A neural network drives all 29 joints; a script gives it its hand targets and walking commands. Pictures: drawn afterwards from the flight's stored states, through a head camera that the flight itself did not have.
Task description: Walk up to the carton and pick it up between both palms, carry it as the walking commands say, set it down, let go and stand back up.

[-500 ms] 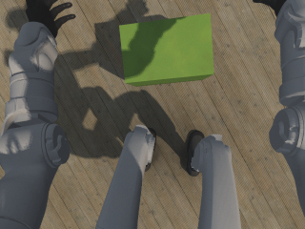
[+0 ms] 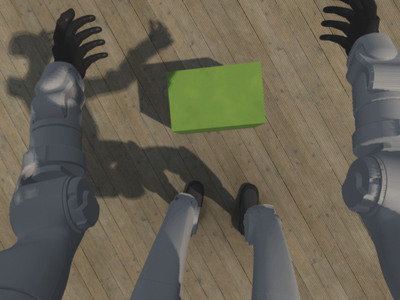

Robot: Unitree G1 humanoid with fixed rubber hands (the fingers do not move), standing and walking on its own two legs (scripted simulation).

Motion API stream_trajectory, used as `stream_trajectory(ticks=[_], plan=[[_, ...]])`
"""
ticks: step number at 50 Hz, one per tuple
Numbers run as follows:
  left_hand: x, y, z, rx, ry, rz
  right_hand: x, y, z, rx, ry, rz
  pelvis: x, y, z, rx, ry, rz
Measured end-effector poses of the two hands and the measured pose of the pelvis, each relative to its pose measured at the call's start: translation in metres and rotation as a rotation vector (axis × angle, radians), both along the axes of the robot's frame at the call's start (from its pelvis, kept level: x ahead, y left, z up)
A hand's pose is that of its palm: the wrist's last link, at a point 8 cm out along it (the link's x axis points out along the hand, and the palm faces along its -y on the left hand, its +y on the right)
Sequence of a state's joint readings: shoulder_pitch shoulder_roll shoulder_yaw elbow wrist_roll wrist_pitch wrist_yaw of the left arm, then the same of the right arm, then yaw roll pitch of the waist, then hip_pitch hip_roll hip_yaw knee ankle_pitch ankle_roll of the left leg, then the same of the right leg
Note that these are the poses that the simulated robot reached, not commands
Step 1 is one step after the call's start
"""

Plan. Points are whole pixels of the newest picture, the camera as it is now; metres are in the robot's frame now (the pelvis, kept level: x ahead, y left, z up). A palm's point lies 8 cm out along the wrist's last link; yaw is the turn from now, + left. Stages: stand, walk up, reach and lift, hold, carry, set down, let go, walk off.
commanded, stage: let go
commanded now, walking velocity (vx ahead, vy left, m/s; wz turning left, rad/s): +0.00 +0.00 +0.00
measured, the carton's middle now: (215, 102) +0.50 +0.06 -0.56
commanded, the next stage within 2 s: stand in 1.30 s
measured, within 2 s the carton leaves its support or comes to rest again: neither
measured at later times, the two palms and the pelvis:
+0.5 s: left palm (45, 145) +0.32 +0.27 +0.00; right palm (399, 156) +0.37 -0.20 -0.02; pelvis +0.06 +0.01 +0.08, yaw +0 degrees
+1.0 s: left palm (55, 228) +0.23 +0.21 +0.04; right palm out of the picture +0.24 -0.25 +0.04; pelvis +0.07 -0.02 +0.11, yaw +1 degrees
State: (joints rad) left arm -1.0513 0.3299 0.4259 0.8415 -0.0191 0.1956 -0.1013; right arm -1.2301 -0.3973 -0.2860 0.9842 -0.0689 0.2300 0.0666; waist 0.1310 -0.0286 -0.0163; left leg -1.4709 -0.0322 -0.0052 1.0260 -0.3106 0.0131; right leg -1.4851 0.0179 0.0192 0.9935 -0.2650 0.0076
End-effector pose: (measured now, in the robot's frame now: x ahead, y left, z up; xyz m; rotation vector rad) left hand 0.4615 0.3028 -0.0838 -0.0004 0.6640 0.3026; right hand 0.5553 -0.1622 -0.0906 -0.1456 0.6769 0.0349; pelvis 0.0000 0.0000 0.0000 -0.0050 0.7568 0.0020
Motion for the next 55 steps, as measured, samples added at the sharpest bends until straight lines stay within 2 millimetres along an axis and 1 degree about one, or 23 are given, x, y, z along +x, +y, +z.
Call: stream_trajectory(ticks=[2,4,7,9,11,15,20,23,27,32,37,41,46,50,55], plan=[[-0.004,-0.002,-0.004,0.012,0.019,-0.023,-0.006,0.000,-0.003,-0.021,0.008,-0.005,0.003,0.001,0.003,-0.002,0.000,0.001],[-0.011,-0.005,-0.008,0.026,0.041,-0.056,-0.016,-0.001,-0.007,-0.043,0.016,-0.018,0.007,0.002,0.007,-0.003,-0.004,0.000],[-0.027,-0.010,-0.008,0.043,0.076,-0.115,-0.040,-0.005,-0.009,-0.071,0.027,-0.049,0.015,0.004,0.015,-0.003,-0.021,-0.002],[-0.040,-0.012,-0.004,0.052,0.095,-0.150,-0.057,-0.008,-0.006,-0.082,0.032,-0.069,0.020,0.006,0.021,-0.003,-0.040,-0.004],[-0.052,-0.013,0.005,0.060,0.109,-0.181,-0.075,-0.012,0.002,-0.086,0.034,-0.083,0.026,0.009,0.028,-0.005,-0.066,-0.004],[-0.077,-0.017,0.030,0.066,0.129,-0.222,-0.110,-0.019,0.024,-0.078,0.040,-0.102,0.037,0.013,0.044,-0.010,-0.139,-0.005],[-0.105,-0.024,0.063,0.063,0.128,-0.237,-0.147,-0.027,0.053,-0.062,0.041,-0.111,0.050,0.016,0.062,-0.011,-0.247,-0.005],[-0.123,-0.030,0.078,0.063,0.128,-0.236,-0.168,-0.032,0.067,-0.056,0.045,-0.106,0.056,0.014,0.071,-0.010,-0.312,-0.003],[-0.152,-0.039,0.092,0.065,0.137,-0.227,-0.195,-0.039,0.081,-0.053,0.051,-0.094,0.064,0.011,0.081,-0.007,-0.403,-0.001],[-0.188,-0.053,0.105,0.062,0.150,-0.220,-0.232,-0.054,0.096,-0.060,0.066,-0.083,0.071,0.003,0.092,-0.004,-0.517,0.002],[-0.217,-0.068,0.117,0.058,0.151,-0.222,-0.268,-0.069,0.112,-0.071,0.073,-0.071,0.076,-0.006,0.101,0.004,-0.625,0.008],[-0.229,-0.079,0.123,0.058,0.148,-0.232,-0.291,-0.079,0.123,-0.075,0.080,-0.068,0.077,-0.014,0.106,0.011,-0.703,0.013],[-0.232,-0.088,0.126,0.057,0.143,-0.248,-0.312,-0.087,0.131,-0.067,0.095,-0.074,0.075,-0.021,0.108,0.016,-0.788,0.019],[-0.229,-0.090,0.128,0.063,0.138,-0.259,-0.320,-0.090,0.133,-0.063,0.107,-0.079,0.073,-0.024,0.107,0.017,-0.838,0.018],[-0.226,-0.088,0.130,0.075,0.141,-0.263,-0.322,-0.090,0.133,-0.060,0.112,-0.082,0.070,-0.024,0.106,0.016,-0.870,0.016]])
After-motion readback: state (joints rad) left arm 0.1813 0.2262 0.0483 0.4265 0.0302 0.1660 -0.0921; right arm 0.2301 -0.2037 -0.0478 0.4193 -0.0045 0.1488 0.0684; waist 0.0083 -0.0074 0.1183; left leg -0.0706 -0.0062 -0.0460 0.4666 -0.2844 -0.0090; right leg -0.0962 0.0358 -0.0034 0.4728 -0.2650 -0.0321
